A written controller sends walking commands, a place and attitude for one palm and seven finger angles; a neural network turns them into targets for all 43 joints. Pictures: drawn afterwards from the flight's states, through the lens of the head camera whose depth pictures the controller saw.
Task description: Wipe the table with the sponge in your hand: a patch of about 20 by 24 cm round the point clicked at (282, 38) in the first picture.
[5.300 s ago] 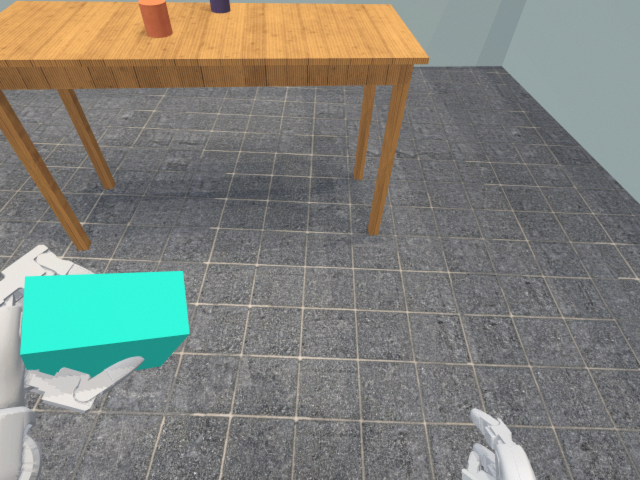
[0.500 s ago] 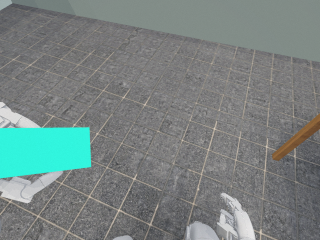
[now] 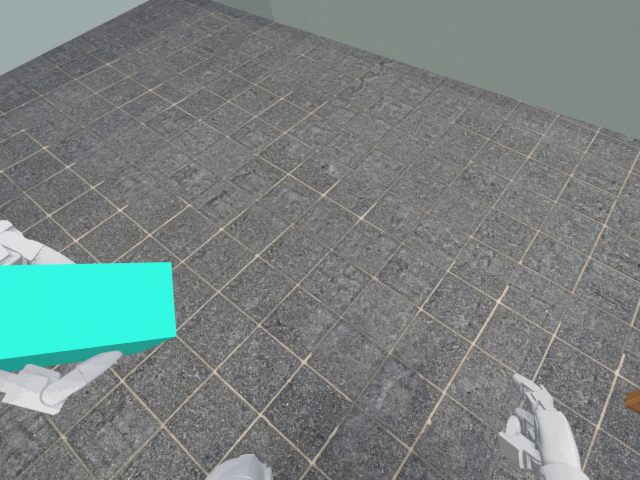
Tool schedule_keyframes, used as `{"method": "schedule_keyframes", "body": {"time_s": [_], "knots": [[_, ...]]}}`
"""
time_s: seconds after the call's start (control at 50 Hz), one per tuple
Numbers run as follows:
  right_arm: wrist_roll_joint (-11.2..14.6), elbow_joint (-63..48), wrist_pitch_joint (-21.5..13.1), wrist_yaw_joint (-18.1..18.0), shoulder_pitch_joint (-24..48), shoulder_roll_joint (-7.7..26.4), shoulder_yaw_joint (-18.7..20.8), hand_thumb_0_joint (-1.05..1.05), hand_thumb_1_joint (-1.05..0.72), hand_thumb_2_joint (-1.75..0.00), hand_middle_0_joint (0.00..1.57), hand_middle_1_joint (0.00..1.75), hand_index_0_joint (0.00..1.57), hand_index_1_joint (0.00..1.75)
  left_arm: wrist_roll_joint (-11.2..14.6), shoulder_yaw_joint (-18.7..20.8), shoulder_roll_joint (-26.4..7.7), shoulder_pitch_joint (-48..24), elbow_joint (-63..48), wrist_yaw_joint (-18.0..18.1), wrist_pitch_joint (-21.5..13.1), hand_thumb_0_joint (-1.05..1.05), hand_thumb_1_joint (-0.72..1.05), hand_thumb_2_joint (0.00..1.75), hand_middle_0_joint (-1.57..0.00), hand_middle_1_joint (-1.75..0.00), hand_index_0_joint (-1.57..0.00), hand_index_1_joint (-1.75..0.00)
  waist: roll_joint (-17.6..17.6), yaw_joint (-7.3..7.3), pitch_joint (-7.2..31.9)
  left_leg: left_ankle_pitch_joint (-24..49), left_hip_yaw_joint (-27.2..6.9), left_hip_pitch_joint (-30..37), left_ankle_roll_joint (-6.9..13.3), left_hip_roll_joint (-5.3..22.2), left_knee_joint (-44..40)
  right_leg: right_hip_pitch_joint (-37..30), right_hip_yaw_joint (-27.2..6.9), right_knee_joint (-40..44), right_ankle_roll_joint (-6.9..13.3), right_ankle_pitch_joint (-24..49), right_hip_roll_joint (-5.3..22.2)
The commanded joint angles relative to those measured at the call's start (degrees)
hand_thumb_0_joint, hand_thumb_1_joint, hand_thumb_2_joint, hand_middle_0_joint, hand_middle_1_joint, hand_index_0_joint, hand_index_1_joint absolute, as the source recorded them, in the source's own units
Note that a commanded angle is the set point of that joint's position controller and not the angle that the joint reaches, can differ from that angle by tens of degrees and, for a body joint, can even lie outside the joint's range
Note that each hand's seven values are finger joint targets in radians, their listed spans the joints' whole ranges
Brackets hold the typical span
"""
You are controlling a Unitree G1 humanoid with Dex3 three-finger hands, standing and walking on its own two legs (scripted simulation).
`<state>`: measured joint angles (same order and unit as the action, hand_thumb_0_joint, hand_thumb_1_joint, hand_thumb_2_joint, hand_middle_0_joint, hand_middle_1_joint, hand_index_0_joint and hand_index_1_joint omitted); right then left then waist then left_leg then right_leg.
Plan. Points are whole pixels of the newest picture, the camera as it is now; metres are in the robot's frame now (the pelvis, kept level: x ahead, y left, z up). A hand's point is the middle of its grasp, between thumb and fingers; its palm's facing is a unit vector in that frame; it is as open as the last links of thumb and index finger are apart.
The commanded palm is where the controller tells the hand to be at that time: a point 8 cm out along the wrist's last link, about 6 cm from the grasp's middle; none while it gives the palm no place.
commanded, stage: walk to a spot facing it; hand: left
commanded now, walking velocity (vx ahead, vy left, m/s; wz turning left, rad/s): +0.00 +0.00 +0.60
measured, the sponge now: (104, 317) +0.23 +0.20 +0.16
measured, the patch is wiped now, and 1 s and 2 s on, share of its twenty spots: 0.00 0.00 0.00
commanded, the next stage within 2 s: none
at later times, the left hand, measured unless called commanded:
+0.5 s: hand out of the picture +0.12 +0.23 +0.17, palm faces +0.62 -0.63 -0.47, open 9.9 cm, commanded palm +0.05 +0.25 +0.18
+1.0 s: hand out of the picture -0.05 +0.23 +0.17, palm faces +0.81 -0.45 -0.38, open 9.9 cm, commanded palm -0.12 +0.23 +0.18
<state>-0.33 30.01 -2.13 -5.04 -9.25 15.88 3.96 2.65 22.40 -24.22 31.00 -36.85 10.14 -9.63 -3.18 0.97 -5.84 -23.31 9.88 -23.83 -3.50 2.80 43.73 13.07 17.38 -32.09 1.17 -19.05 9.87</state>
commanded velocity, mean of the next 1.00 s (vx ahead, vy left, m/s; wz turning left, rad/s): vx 0.09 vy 0.00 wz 0.58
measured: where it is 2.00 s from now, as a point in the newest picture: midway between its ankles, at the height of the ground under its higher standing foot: outside the picture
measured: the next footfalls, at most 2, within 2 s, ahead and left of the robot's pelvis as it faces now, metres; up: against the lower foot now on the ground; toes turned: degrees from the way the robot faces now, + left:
left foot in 0.06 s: +0.06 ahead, +0.13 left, +0.00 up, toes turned +11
right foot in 0.44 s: +0.05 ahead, -0.14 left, +0.00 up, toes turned +10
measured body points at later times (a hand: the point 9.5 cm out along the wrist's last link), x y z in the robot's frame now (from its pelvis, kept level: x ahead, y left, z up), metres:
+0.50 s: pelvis -0.02 -0.06 -0.01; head +0.03 -0.08 +0.44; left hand +0.08 +0.26 +0.19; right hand +0.21 -0.20 -0.12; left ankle +0.01 +0.10 -0.72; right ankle +0.01 -0.15 -0.74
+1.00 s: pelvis -0.08 -0.09 -0.01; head -0.09 -0.07 +0.44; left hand -0.09 +0.25 +0.19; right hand +0.18 -0.18 -0.08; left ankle -0.15 +0.01 -0.74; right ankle -0.01 -0.18 -0.66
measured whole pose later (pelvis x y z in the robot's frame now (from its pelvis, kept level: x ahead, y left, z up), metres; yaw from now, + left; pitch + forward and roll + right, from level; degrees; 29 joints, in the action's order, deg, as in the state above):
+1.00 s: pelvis -0.08 -0.09 -0.01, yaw +35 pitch -2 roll +0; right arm 0.0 34.0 -5.2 -2.9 -12.4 9.4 0.4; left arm 0.7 20.3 -22.4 25.3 -32.3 8.9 -10.5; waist -3.3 0.1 -2.6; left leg -18.1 2.3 -14.1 0.7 1.1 33.9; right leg 29.9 6.7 -66.1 -3.4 -25.5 6.4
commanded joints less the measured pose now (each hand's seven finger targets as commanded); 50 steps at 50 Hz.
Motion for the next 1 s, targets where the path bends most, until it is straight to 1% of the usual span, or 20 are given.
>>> {"method": "schedule_keyframes", "body": {"time_s": [0.0, 0.02, 0.04, 0.06, 0.1, 0.2, 0.38, 0.4, 0.42, 0.44, 0.46, 0.5, 0.56, 0.74, 0.82, 0.84, 0.86, 0.88, 0.9, 0.98], "knots": [[0.5, -8.1, -1.5, 0.3, 0.7, 0.2, -0.4, 0.00, -0.90, -0.90, 0.20, 0.30, 0.20, 0.30, 1.1, 6.9, -6.8, -2.8, -10.4, 2.0, -2.6, 0.00, 0.10, 1.30, -1.20, -1.60, -1.20, -1.60, -4.6, 0.26, 17.2, 9.5, 2.3, 11.0, 1.0, -3.4, -17.0, -8.3, -5.7, -8.8, 0.3, 44.0, 11.0], [0.5, -8.1, -1.7, 0.2, 0.4, 1.1, -0.1, 0.00, -0.90, -0.90, 0.20, 0.30, 0.20, 0.30, 1.3, 6.4, -7.2, -4.1, -12.2, 2.0, -3.3, 0.00, 0.10, 1.30, -1.20, -1.60, -1.20, -1.60, 3.3, 1.54, 18.8, 22.8, -3.3, 20.0, 3.6, 1.2, -19.8, -0.3, -5.0, -20.1, -2.5, 31.6, 7.5], [0.3, -8.5, -2.6, 0.5, 1.3, 3.3, 0.4, 0.00, -0.90, -0.90, 0.20, 0.30, 0.20, 0.30, 1.8, 6.5, -7.7, -4.2, -14.3, 1.6, -4.8, 0.00, 0.10, 1.30, -1.20, -1.60, -1.20, -1.60, 19.9, 0.10, 17.9, 55.4, -25.9, 26.8, 12.6, 16.8, -20.4, 15.1, -6.2, -32.2, -6.5, -5.6, -2.0], [0.7, -7.6, -3.7, 1.8, -0.3, 4.2, 0.6, 0.00, -0.90, -0.90, 0.20, 0.30, 0.20, 0.30, 0.6, 5.9, -8.2, -6.0, -13.1, 0.5, -5.6, 0.00, 0.10, 1.30, -1.20, -1.60, -1.20, -1.60, 21.8, -0.37, 15.3, 70.3, -34.8, 27.8, 17.7, 22.9, -19.7, 22.4, -11.5, -38.2, -5.7, -23.7, -4.5], [1.0, -6.5, -5.1, 2.8, 1.4, 4.0, 0.9, 0.00, -0.90, -0.90, 0.20, 0.30, 0.20, 0.30, -1.4, 7.9, -11.4, -5.6, -15.5, -0.2, -6.1, 0.00, 0.10, 1.30, -1.20, -1.60, -1.20, -1.60, 17.3, -0.28, 16.8, 60.7, -31.9, 26.8, 17.1, 20.7, -17.9, 26.5, -16.5, -42.9, -5.9, -18.6, -3.5], [1.3, -5.5, -6.1, 3.7, 1.1, 2.3, -0.3, 0.00, -0.90, -0.90, 0.20, 0.30, 0.20, 0.30, 1.2, 7.2, -7.6, 1.3, -18.2, -0.9, -4.4, 0.00, 0.10, 1.30, -1.20, -1.60, -1.20, -1.60, 19.9, -0.57, 14.3, 37.8, -17.9, 12.4, 11.4, 10.7, -22.5, 14.9, -12.7, -29.3, -7.1, -4.7, -5.9], [1.3, -3.9, -6.8, 2.2, 1.1, 2.0, -1.8, 0.00, -0.90, -0.90, 0.20, 0.30, 0.20, 0.30, 1.6, 4.0, -4.5, -5.4, -6.2, -2.0, -1.2, 0.00, 0.10, 1.30, -1.20, -1.60, -1.20, -1.60, 14.2, -1.51, 13.1, 24.4, -22.7, 7.6, 10.3, 9.2, -18.8, -2.1, -11.2, 2.4, -7.2, -1.5, -10.4], [1.5, -4.1, -6.8, 2.2, 2.2, 1.4, -2.2, 0.00, -0.90, -0.90, 0.20, 0.30, 0.20, 0.30, 1.3, 3.4, -4.6, -7.5, -6.3, -2.0, -1.0, 0.00, 0.10, 1.30, -1.20, -1.60, -1.20, -1.60, 11.4, -2.20, 12.9, 18.8, -21.9, 4.5, 8.5, 7.3, -15.5, -6.0, -12.7, 10.5, -6.2, 2.8, -8.0], [1.5, -4.1, -6.4, 2.1, 1.8, 0.2, -2.6, 0.00, -0.90, -0.90, 0.20, 0.30, 0.20, 0.30, 0.2, 4.2, -6.9, -9.1, -5.9, -1.6, -0.6, 0.00, 0.10, 1.30, -1.20, -1.60, -1.20, -1.60, 0.8, -1.99, 13.1, 6.6, -16.7, -2.8, 5.1, 2.3, -7.2, -11.1, -20.6, 16.2, -2.4, 8.6, 1.6], [1.4, -5.1, -6.3, 1.7, 3.3, -0.5, -2.7, 0.00, -0.90, -0.90, 0.20, 0.30, 0.20, 0.30, 0.2, 6.5, -11.4, -10.2, -5.5, -0.6, 0.1, 0.00, 0.10, 1.30, -1.20, -1.60, -1.20, -1.60, -13.1, -2.16, 11.4, -8.6, -9.8, -11.3, 1.1, -4.8, 10.7, -9.9, -36.2, 17.2, 3.8, 17.3, 15.8], [1.4, -4.1, -7.1, 1.5, 2.2, 2.4, -1.0, 0.00, -0.90, -0.90, 0.20, 0.30, 0.20, 0.30, 1.8, 3.8, -8.2, -12.3, -5.8, -0.4, 0.2, 0.00, 0.10, 1.30, -1.20, -1.60, -1.20, -1.60, -14.1, -1.69, 10.6, -6.7, -13.5, -8.4, 0.5, -4.0, 23.6, -2.5, -35.9, 18.0, 4.3, 16.6, 18.1], [0.8, -4.0, -5.6, 1.3, 5.0, -0.2, -2.5, 0.00, -0.90, -0.90, 0.20, 0.30, 0.20, 0.30, 1.0, 4.4, -7.6, -8.5, -5.9, -0.5, -0.1, 0.00, 0.10, 1.30, -1.20, -1.60, -1.20, -1.60, -5.1, -1.37, 9.0, -1.8, -11.9, -9.6, -0.8, -2.3, 31.6, -2.0, -25.9, 14.8, 4.8, 21.7, 13.0], [0.6, -4.1, -4.9, -0.2, 6.3, 0.1, -2.4, 0.00, -0.90, -0.90, 0.20, 0.30, 0.20, 0.30, 0.3, 5.2, -8.1, -8.8, -5.7, -0.1, -1.8, 0.00, 0.10, 1.30, -1.20, -1.60, -1.20, -1.60, -3.2, -1.23, 8.5, -0.6, -9.1, -7.9, -1.5, -0.9, 26.9, -4.2, -14.8, 13.2, 4.2, 30.4, 10.5], [-0.5, -7.2, -3.5, -0.2, 2.5, 0.7, -1.4, 0.00, -0.90, -0.90, 0.20, 0.30, 0.20, 0.30, 0.4, 6.3, -6.6, -2.7, -6.3, 1.4, -2.4, 0.00, 0.10, 1.30, -1.20, -1.60, -1.20, -1.60, -8.1, -3.30, 14.2, -5.8, -2.7, -0.2, 1.1, -0.5, -2.2, -12.0, -15.1, 9.1, 5.9, 33.6, 13.4], [-0.5, -7.3, -3.0, 0.3, 0.3, 1.2, -1.1, 0.00, -0.90, -0.90, 0.20, 0.30, 0.20, 0.30, 1.0, 4.7, -6.2, -6.0, -9.5, 1.5, -2.6, 0.00, 0.10, 1.30, -1.20, -1.60, -1.20, -1.60, -3.6, -0.47, 15.2, 3.4, -1.3, 12.0, 3.2, -2.0, -18.2, -3.6, -12.6, 0.3, 1.2, 12.5, 11.1], [-0.5, -7.3, -3.4, 0.1, -0.3, 2.4, -0.7, 0.00, -0.90, -0.90, 0.20, 0.30, 0.20, 0.30, 1.4, 4.3, -6.3, -7.6, -11.2, 1.4, -3.2, 0.00, 0.10, 1.30, -1.20, -1.60, -1.20, -1.60, 4.3, 0.30, 15.0, 4.1, -8.2, 17.0, 6.6, 2.4, -22.3, 3.8, -10.3, -9.6, -1.1, 4.6, 7.2], [-0.4, -7.5, -4.4, 0.4, 0.6, 4.3, -0.6, 0.00, -0.90, -0.90, 0.20, 0.30, 0.20, 0.30, 1.4, 3.3, -5.7, -9.1, -13.7, 1.2, -4.3, 0.00, 0.10, 1.30, -1.20, -1.60, -1.20, -1.60, 21.4, 0.28, 11.9, 18.8, -27.7, 22.5, 13.3, 15.3, -26.5, 19.2, -6.7, -24.9, -4.8, -11.0, -2.4], [-0.4, -5.8, -5.6, 1.0, -0.1, 3.4, -0.8, 0.00, -0.90, -0.90, 0.20, 0.30, 0.20, 0.30, -0.3, 4.1, -7.7, -10.9, -13.4, 0.6, -6.1, 0.00, 0.10, 1.30, -1.20, -1.60, -1.20, -1.60, 24.1, -0.18, 10.5, 27.0, -41.4, 23.5, 18.6, 23.8, -27.6, 27.6, -11.0, -34.7, -4.7, -18.8, -3.7], [0.1, -4.7, -6.0, 1.3, 1.5, 3.1, -0.7, 0.00, -0.90, -0.90, 0.20, 0.30, 0.20, 0.30, -2.3, 5.1, -9.0, -10.7, -10.0, -0.3, -6.3, 0.00, 0.10, 1.30, -1.20, -1.60, -1.20, -1.60, 20.9, -0.34, 7.8, 20.4, -41.0, 19.5, 19.9, 23.3, -27.6, 30.3, -16.7, -39.0, -4.4, -13.4, -1.2], [1.2, -3.4, -7.1, 2.4, 1.6, 2.8, -0.5, 0.00, -0.90, -0.90, 0.20, 0.30, 0.20, 0.30, -1.7, 3.1, -6.5, -11.8, -12.5, -1.0, -5.7, 0.00, 0.10, 1.30, -1.20, -1.60, -1.20, -1.60, 17.6, -0.85, 5.4, 6.5, -23.2, 9.8, 14.7, 12.3, -29.3, 23.0, -13.4, -36.3, -5.7, -2.1, -2.4]]}}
